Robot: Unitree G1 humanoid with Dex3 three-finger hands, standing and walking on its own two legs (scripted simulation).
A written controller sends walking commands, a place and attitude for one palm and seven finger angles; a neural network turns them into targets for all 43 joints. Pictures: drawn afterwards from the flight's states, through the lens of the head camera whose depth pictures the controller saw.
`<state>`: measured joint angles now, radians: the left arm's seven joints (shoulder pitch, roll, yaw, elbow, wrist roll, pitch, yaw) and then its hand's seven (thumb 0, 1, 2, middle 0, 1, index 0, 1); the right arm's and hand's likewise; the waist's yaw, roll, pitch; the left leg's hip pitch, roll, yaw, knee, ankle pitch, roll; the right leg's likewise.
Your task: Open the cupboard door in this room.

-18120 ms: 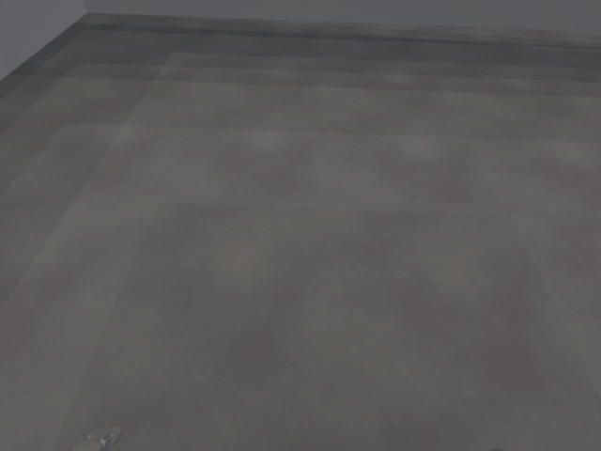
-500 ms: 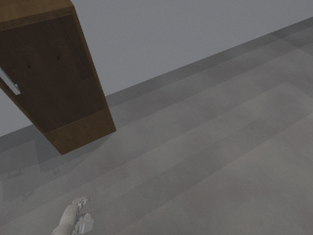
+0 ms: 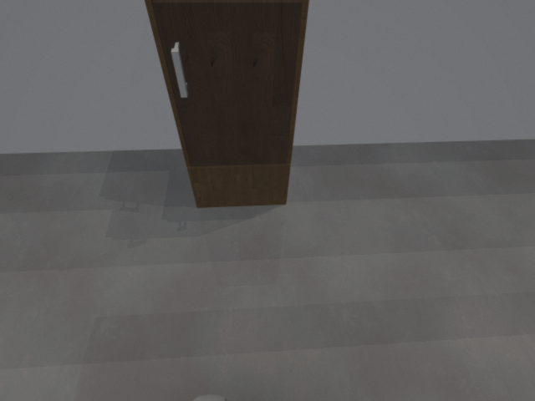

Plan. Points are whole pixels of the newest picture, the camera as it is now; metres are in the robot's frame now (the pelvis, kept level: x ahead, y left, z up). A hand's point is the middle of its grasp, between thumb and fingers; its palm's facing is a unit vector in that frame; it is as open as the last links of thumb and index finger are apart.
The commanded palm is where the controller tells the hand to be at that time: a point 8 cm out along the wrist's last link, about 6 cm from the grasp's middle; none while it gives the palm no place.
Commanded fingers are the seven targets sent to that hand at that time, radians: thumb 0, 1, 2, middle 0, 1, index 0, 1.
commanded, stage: turn to face it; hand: left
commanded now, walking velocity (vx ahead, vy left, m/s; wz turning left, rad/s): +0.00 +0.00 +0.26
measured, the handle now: (180, 70) +0.92 +0.35 -0.04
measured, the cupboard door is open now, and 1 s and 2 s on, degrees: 0 0 0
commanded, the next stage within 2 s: take the last steps up to it in 0.12 s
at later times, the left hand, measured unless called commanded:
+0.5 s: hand out of the picture +0.05 +0.22 -0.15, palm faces +0.09 -0.98 -0.19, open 7.4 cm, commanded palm none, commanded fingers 0.00 0.90 0.90 -0.20 -0.30 -0.20 -0.30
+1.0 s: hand out of the picture -0.02 +0.13 -0.15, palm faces +0.27 -0.95 -0.17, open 7.3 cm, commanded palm none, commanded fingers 0.00 0.90 0.90 -0.20 -0.30 -0.20 -0.30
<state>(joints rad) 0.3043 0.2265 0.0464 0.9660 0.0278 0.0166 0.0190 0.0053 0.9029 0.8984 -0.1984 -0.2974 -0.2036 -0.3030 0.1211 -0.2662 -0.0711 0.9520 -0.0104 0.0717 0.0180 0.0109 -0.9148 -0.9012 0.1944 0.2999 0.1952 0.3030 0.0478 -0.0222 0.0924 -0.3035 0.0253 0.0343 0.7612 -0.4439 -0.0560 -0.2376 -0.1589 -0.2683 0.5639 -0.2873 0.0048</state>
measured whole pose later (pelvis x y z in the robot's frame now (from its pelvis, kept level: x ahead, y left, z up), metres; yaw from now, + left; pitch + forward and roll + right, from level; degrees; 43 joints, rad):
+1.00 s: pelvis +0.10 +0.00 +0.01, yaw +9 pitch -1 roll +0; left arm 0.48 0.09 0.02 1.17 0.02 -0.08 0.02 0.00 0.91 0.90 -0.19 -0.30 -0.20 -0.30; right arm 0.25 -0.19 -0.08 1.08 -0.03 0.02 0.02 0.01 -0.91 -0.90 0.19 0.30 0.19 0.30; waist 0.04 0.04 0.01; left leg -0.57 0.11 0.03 0.93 -0.16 -0.03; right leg 0.01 -0.01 -0.15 0.28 -0.28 -0.02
